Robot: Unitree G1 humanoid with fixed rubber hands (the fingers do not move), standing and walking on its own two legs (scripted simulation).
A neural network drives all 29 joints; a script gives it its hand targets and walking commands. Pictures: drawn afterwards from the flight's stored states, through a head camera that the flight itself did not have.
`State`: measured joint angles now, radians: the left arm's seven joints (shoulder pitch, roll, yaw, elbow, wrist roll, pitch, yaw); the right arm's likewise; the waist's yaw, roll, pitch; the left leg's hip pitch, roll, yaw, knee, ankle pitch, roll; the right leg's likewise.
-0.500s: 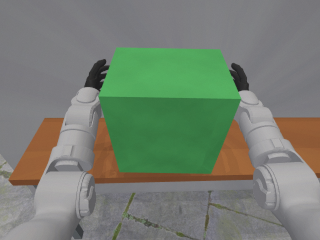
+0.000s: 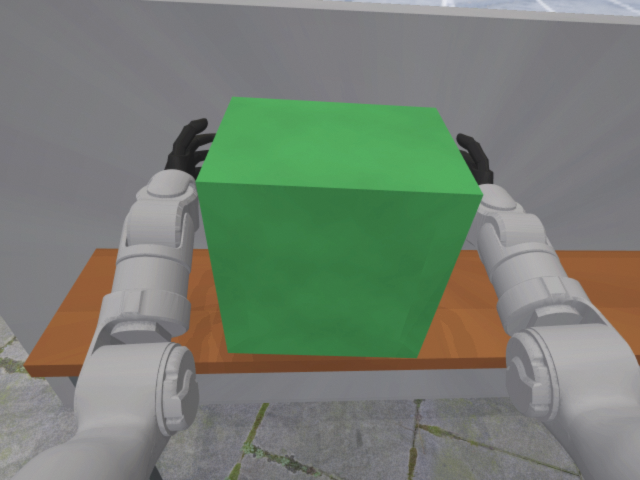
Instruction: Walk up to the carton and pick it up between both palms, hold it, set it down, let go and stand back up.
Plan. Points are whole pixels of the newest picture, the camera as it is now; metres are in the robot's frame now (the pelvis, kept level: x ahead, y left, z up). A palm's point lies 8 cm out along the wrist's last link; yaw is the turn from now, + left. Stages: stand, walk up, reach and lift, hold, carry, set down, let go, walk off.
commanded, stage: reach and lift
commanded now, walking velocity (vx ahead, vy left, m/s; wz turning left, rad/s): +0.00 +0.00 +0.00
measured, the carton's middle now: (329, 233) +0.41 +0.00 +0.16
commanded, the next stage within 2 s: hold in 1.04 s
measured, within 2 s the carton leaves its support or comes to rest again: neither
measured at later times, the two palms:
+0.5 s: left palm (160, 172) +0.39 +0.20 +0.26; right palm (469, 176) +0.40 -0.16 +0.25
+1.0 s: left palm (160, 163) +0.39 +0.20 +0.27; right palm (476, 165) +0.40 -0.16 +0.27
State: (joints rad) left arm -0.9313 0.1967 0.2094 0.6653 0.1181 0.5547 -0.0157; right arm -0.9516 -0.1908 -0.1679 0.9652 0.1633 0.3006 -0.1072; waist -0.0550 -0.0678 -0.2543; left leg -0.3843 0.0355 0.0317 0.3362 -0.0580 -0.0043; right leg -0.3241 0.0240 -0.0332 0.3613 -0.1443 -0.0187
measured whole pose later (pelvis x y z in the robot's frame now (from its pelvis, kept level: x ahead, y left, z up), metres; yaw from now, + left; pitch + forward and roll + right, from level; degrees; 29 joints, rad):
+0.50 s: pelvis +0.01 +0.00 +0.00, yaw +0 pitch +4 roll -1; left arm -0.85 0.19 0.23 0.39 0.15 0.75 -0.03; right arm -0.93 -0.19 -0.12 0.80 0.24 0.43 -0.13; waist -0.06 -0.07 -0.24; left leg -0.33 0.04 0.03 0.33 -0.07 0.00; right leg -0.26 0.02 -0.03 0.33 -0.14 -0.02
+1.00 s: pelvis +0.01 +0.00 +0.00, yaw +0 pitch +4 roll -1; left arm -0.85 0.19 0.23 0.32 0.14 0.79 -0.02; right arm -0.95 -0.21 -0.12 0.75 0.24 0.49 -0.13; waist -0.06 -0.05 -0.24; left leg -0.33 0.04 0.03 0.33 -0.07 0.00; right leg -0.26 0.02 -0.03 0.33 -0.14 -0.02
